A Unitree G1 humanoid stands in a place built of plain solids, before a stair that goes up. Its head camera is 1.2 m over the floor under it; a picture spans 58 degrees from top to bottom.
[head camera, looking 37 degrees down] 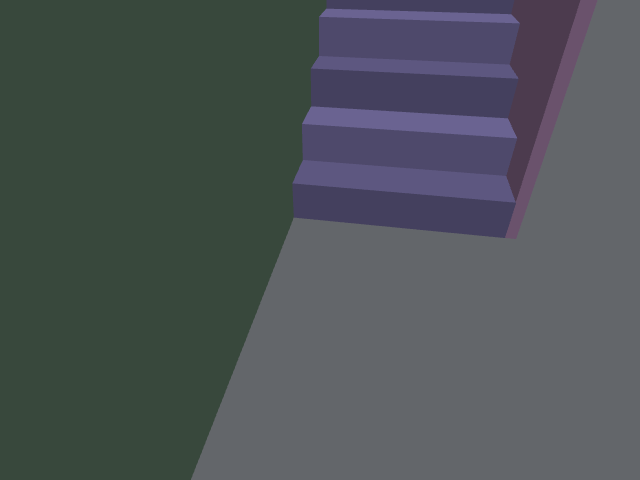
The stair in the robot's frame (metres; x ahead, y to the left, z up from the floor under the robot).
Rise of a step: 0.19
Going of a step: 0.24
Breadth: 1.00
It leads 10 degrees to the right of straight ahead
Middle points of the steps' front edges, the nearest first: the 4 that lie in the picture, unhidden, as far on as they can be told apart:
1.69 -0.36 0.19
1.93 -0.40 0.39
2.17 -0.45 0.58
2.41 -0.49 0.77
